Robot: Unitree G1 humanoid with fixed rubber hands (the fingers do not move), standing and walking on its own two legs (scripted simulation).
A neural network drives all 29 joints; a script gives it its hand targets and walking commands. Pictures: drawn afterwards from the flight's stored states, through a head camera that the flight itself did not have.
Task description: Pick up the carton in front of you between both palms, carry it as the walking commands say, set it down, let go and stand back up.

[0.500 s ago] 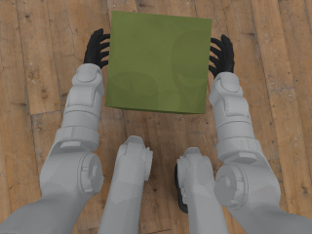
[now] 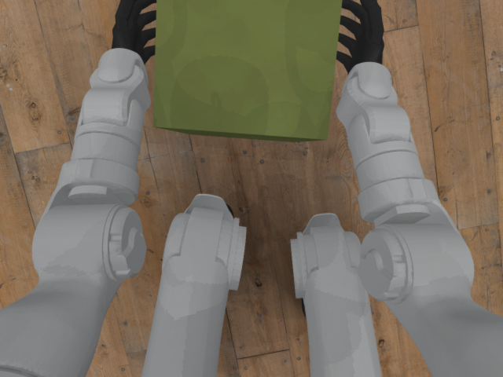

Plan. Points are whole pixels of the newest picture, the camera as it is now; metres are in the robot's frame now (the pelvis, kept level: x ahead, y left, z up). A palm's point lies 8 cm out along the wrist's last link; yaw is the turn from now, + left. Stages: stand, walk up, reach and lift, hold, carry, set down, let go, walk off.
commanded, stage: set down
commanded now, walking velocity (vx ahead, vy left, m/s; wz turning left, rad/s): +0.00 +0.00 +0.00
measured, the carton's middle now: (246, 72) +0.51 +0.10 -0.23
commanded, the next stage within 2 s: none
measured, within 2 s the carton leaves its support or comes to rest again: rests again in 0.50 s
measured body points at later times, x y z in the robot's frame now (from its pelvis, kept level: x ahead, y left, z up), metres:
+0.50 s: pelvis +0.00 -0.01 -0.01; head +0.34 +0.05 +0.27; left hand +0.49 +0.25 -0.19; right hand +0.53 -0.06 -0.18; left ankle +0.12 +0.12 -0.36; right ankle +0.09 -0.12 -0.36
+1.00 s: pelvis -0.01 -0.01 -0.02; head +0.34 +0.05 +0.26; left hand +0.49 +0.25 -0.20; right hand +0.53 -0.06 -0.19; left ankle +0.12 +0.12 -0.36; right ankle +0.09 -0.11 -0.36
